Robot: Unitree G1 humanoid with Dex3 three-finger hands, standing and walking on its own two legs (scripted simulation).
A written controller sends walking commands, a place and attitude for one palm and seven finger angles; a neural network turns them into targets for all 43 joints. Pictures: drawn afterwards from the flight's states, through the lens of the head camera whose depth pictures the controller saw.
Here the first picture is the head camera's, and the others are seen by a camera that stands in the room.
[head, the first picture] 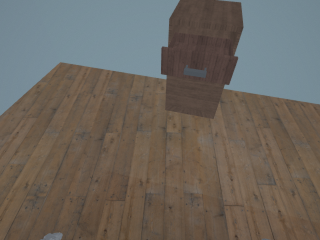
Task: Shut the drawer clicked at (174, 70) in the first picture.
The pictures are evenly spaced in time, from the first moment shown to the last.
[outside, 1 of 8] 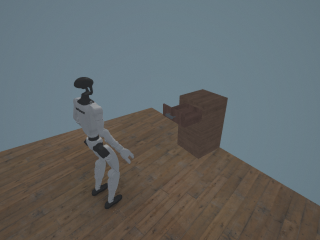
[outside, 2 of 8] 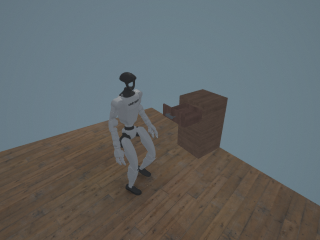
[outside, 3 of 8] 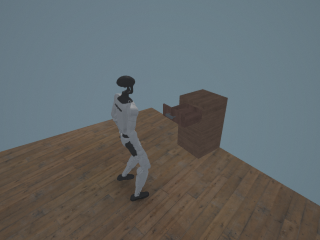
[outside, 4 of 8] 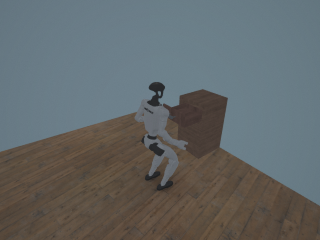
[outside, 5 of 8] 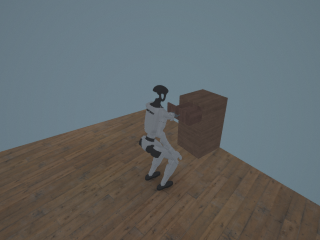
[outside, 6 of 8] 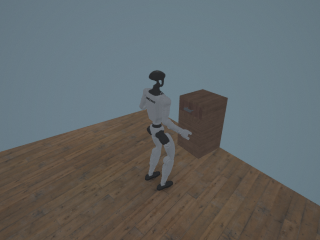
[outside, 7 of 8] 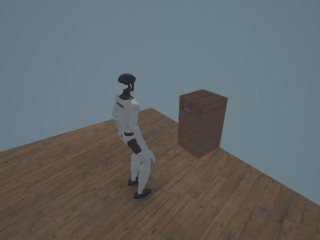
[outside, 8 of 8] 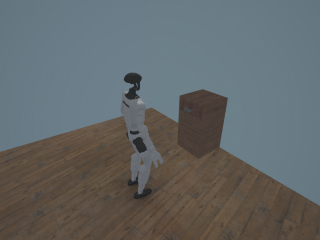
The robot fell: no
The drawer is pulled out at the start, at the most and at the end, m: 0.30 0.30 0.00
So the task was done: yes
